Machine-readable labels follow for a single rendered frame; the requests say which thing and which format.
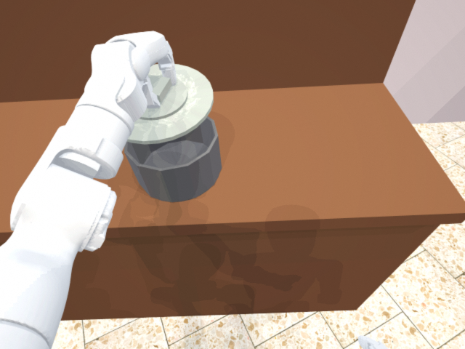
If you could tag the knob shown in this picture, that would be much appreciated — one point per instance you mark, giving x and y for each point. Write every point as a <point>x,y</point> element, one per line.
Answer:
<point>161,86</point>

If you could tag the pot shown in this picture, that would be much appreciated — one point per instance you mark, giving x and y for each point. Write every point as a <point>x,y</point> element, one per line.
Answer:
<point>180,169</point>

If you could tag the robot left hand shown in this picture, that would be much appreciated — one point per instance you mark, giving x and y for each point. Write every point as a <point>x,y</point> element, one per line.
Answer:
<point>160,52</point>

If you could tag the robot left upper arm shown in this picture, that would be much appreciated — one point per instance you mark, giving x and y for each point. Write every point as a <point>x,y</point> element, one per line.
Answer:
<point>66,213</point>

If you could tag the lid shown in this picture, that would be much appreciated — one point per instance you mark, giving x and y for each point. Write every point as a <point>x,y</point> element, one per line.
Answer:
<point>185,106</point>

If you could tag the robot left forearm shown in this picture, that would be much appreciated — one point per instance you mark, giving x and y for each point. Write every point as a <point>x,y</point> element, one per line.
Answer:
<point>92,141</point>

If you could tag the table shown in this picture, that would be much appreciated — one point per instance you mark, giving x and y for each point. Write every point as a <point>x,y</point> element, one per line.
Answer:
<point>325,189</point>

